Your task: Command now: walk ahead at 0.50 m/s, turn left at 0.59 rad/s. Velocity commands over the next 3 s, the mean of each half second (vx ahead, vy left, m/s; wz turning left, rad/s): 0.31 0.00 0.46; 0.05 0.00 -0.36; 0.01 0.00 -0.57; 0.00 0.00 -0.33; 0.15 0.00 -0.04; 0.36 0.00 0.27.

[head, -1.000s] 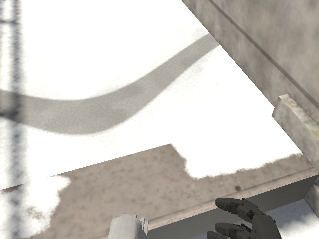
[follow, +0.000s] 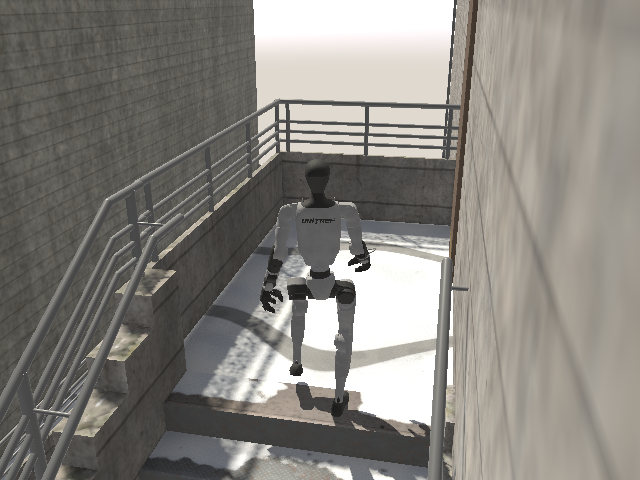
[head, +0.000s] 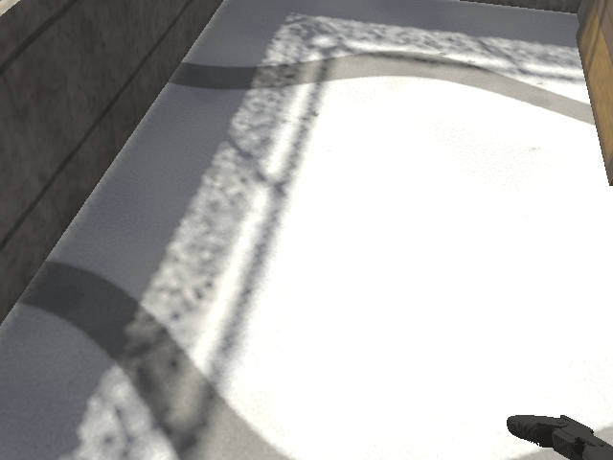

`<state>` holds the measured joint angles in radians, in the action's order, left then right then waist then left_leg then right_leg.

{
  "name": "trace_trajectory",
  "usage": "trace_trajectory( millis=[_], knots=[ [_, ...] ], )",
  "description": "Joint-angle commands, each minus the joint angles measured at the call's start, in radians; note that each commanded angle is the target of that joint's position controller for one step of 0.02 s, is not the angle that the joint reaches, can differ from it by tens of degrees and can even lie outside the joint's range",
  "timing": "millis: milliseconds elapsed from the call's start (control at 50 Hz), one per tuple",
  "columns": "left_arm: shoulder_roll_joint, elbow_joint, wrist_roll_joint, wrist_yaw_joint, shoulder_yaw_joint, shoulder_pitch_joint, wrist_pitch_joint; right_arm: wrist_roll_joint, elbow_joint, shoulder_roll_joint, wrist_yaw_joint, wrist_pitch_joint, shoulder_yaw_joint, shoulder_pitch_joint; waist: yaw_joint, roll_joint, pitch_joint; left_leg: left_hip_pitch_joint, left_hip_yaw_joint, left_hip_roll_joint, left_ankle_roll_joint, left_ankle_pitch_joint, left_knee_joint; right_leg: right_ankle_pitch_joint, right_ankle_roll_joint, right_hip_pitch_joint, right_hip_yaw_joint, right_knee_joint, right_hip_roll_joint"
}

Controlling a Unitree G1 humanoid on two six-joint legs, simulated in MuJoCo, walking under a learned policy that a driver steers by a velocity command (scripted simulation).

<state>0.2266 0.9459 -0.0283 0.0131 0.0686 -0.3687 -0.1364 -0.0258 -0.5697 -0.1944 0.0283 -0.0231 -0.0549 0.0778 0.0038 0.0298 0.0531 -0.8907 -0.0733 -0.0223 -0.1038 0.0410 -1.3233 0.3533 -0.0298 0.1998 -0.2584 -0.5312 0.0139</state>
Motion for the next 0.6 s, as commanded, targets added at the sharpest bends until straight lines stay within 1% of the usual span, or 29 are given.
trace_trajectory(
  millis=[20, 40, 60, 80, 100, 120, 140, 160, 180, 200, 220, 240, 260, 280, 300, 320, 340, 360, 380, 400, 440, 460, 520, 540, 560, 580, 600],
  knots=[
    [0.123, -0.113, 0.011, 0.002, 0.017, 0.125, -0.046, 0.011, -0.008, -0.055, 0.026, 0.003, -0.015, 0.044, -0.040, -0.056, -0.081, 0.283, 0.105, -0.041, 0.005, -0.064, 0.399, -0.352, -0.088, 0.107, 0.049, 0.387, 0.165],
    [0.136, -0.114, 0.006, 0.004, 0.024, 0.085, -0.039, 0.014, -0.012, -0.045, 0.031, 0.001, -0.016, 0.009, -0.006, -0.062, -0.069, 0.311, 0.141, -0.029, 0.006, -0.027, 0.500, -0.367, -0.086, 0.015, 0.035, 0.398, 0.170],
    [0.145, -0.109, 0.007, 0.009, 0.027, 0.044, -0.028, 0.016, -0.010, -0.039, 0.035, 0.001, -0.015, -0.030, 0.023, -0.078, -0.072, 0.311, 0.174, -0.017, -0.002, 0.013, 0.568, -0.444, -0.085, -0.084, 0.023, 0.391, 0.185],
    [0.154, -0.108, 0.009, 0.010, 0.031, 0.019, -0.015, 0.010, -0.009, -0.039, 0.035, 0.002, -0.017, -0.044, 0.032, -0.101, -0.073, 0.321, 0.199, 0.005, -0.006, 0.048, 0.624, -0.577, -0.081, -0.161, 0.012, 0.356, 0.201],
    [0.163, -0.105, 0.012, 0.011, 0.034, -0.005, -0.002, 0.003, -0.006, -0.051, 0.034, 0.002, -0.023, -0.047, 0.034, -0.120, -0.065, 0.332, 0.222, 0.028, -0.017, 0.076, 0.665, -0.727, -0.073, -0.234, 0.003, 0.308, 0.219],
    [0.176, -0.099, 0.018, 0.011, 0.037, -0.028, 0.015, -0.005, -0.007, -0.060, 0.029, 0.003, -0.029, -0.030, 0.028, -0.146, -0.043, 0.361, 0.241, 0.060, -0.032, 0.118, 0.691, -0.885, -0.066, -0.294, -0.007, 0.239, 0.234],
    [0.186, -0.100, 0.019, 0.015, 0.040, -0.038, 0.034, -0.011, -0.016, -0.079, 0.024, 0.000, -0.038, 0.013, 0.009, -0.163, -0.035, 0.398, 0.254, 0.097, -0.048, 0.173, 0.724, -1.039, -0.062, -0.331, -0.012, 0.142, 0.244],
    [0.204, -0.110, 0.024, 0.018, 0.045, -0.032, 0.052, -0.020, -0.041, -0.093, 0.018, -0.011, -0.047, 0.111, -0.037, -0.166, -0.003, 0.497, 0.246, 0.131, -0.063, 0.172, 0.787, -1.109, -0.053, -0.323, -0.019, -0.013, 0.242],
    [0.206, -0.127, 0.036, 0.021, 0.046, -0.018, 0.065, -0.032, -0.088, -0.110, 0.010, -0.026, -0.060, 0.254, -0.108, -0.128, 0.061, 0.697, 0.204, 0.147, -0.080, 0.084, 0.897, -0.983, -0.030, -0.223, -0.040, -0.230, 0.218],
    [0.155, -0.165, 0.023, 0.021, 0.036, -0.025, 0.067, -0.039, -0.100, -0.167, -0.001, -0.034, -0.078, 0.346, -0.131, -0.069, 0.139, 0.958, 0.019, 0.004, -0.092, 0.034, 0.824, -0.511, -0.006, 0.046, -0.015, -0.473, 0.197],
    [0.054, -0.260, 0.039, 0.012, 0.013, -0.047, 0.066, -0.045, -0.055, -0.316, -0.009, -0.032, -0.106, 0.274, -0.041, 0.171, 0.198, 1.200, -0.482, -0.301, -0.271, -0.344, 0.815, 0.269, 0.060, 0.466, 0.023, -0.847, 0.013],
    [0.097, -0.279, 0.017, 0.008, 0.017, 0.022, 0.059, -0.007, -0.025, -0.300, -0.025, -0.020, -0.108, 0.323, -0.095, -0.001, 0.314, 1.160, -0.591, -0.343, -0.306, -0.526, 0.893, 0.204, 0.067, 0.480, 0.243, -0.915, 0.010],
    [0.095, -0.301, 0.025, 0.002, 0.013, 0.113, 0.052, 0.003, -0.048, -0.268, -0.035, -0.015, -0.099, 0.293, -0.090, -0.025, 0.210, 1.086, -0.444, -0.301, -0.289, -0.603, 0.911, 0.092, 0.059, 0.524, 0.282, -0.926, 0.039],
    [0.089, -0.301, 0.019, 0.002, 0.003, 0.114, 0.046, 0.016, -0.055, -0.221, -0.037, -0.018, -0.083, 0.256, -0.056, -0.037, 0.120, 0.954, -0.336, -0.260, -0.245, -0.635, 0.923, 0.037, 0.055, 0.505, 0.282, -0.863, 0.066],
    [0.100, -0.290, 0.003, 0.003, 0.006, 0.101, 0.056, 0.026, -0.054, -0.177, -0.037, -0.022, -0.065, 0.226, -0.021, -0.049, 0.080, 0.858, -0.273, -0.206, -0.202, -0.606, 0.944, 0.028, 0.057, 0.466, 0.293, -0.806, 0.085],
    [0.110, -0.283, -0.011, 0.002, 0.006, 0.069, 0.075, 0.029, -0.049, -0.150, -0.041, -0.023, -0.052, 0.198, 0.010, -0.030, 0.069, 0.788, -0.232, -0.170, -0.185, -0.607, 0.967, 0.031, 0.068, 0.422, 0.293, -0.778, 0.087],
    [0.116, -0.257, -0.020, -0.001, 0.006, 0.019, 0.094, 0.021, -0.048, -0.130, -0.038, -0.029, -0.037, 0.183, 0.025, -0.027, 0.084, 0.766, -0.190, -0.168, -0.172, -0.642, 0.980, 0.020, 0.072, 0.391, 0.289, -0.732, 0.090],
    [0.105, -0.241, -0.019, 0.002, -0.002, 0.010, 0.109, 0.013, -0.060, -0.137, -0.038, -0.038, -0.033, 0.197, 0.030, -0.031, 0.091, 0.743, -0.165, -0.160, -0.163, -0.685, 0.986, 0.006, 0.070, 0.366, 0.277, -0.709, 0.078],
    [0.088, -0.239, -0.010, 0.002, -0.008, 0.006, 0.119, 0.009, -0.073, -0.146, -0.035, -0.042, -0.031, 0.214, 0.030, -0.027, 0.088, 0.740, -0.143, -0.153, -0.159, -0.701, 0.994, -0.021, 0.069, 0.373, 0.272, -0.667, 0.076],
    [0.083, -0.233, -0.005, 0.001, -0.012, 0.013, 0.123, 0.006, -0.086, -0.148, -0.036, -0.045, -0.026, 0.232, 0.025, -0.019, 0.084, 0.740, -0.119, -0.147, -0.147, -0.710, 1.005, -0.056, 0.063, 0.370, 0.268, -0.625, 0.075],
    [0.065, -0.225, -0.004, -0.006, -0.022, 0.035, 0.128, 0.005, -0.113, -0.128, -0.035, -0.046, -0.011, 0.251, 0.017, 0.020, 0.063, 0.732, -0.056, -0.119, -0.101, -0.670, 1.020, -0.135, 0.049, 0.345, 0.266, -0.511, 0.076],
    [0.063, -0.223, 0.000, -0.010, -0.025, 0.056, 0.131, 0.003, -0.127, -0.121, -0.036, -0.044, -0.005, 0.257, 0.009, 0.035, 0.047, 0.724, -0.031, -0.108, -0.081, -0.639, 1.029, -0.162, 0.043, 0.329, 0.264, -0.452, 0.074],
    [0.053, -0.229, 0.018, -0.017, -0.033, 0.118, 0.130, -0.004, -0.144, -0.122, -0.036, -0.045, 0.002, 0.264, -0.021, 0.067, 0.007, 0.722, 0.019, -0.111, -0.065, -0.578, 1.051, -0.222, 0.025, 0.272, 0.253, -0.302, 0.058],
    [0.055, -0.238, 0.022, -0.014, -0.032, 0.145, 0.131, -0.001, -0.155, -0.126, -0.037, -0.045, 0.003, 0.274, -0.025, 0.058, -0.006, 0.725, 0.022, -0.120, -0.067, -0.565, 1.051, -0.221, 0.021, 0.254, 0.250, -0.279, 0.049],
    [0.060, -0.242, 0.023, -0.013, -0.031, 0.149, 0.132, -0.003, -0.157, -0.135, -0.038, -0.043, 0.002, 0.271, -0.027, 0.057, -0.013, 0.740, 0.028, -0.130, -0.072, -0.551, 1.042, -0.206, 0.017, 0.246, 0.250, -0.249, 0.040],
    [0.070, -0.249, 0.020, -0.014, -0.028, 0.157, 0.131, -0.004, -0.157, -0.142, -0.041, -0.039, 0.000, 0.267, -0.031, 0.059, -0.023, 0.760, 0.026, -0.142, -0.078, -0.540, 1.025, -0.174, 0.012, 0.248, 0.244, -0.231, 0.029],
    [0.073, -0.260, 0.013, -0.009, -0.024, 0.160, 0.130, -0.006, -0.151, -0.144, -0.047, -0.037, -0.001, 0.263, -0.031, 0.063, -0.029, 0.776, 0.024, -0.155, -0.088, -0.539, 0.994, -0.131, 0.005, 0.258, 0.235, -0.222, 0.019]
  ],
)
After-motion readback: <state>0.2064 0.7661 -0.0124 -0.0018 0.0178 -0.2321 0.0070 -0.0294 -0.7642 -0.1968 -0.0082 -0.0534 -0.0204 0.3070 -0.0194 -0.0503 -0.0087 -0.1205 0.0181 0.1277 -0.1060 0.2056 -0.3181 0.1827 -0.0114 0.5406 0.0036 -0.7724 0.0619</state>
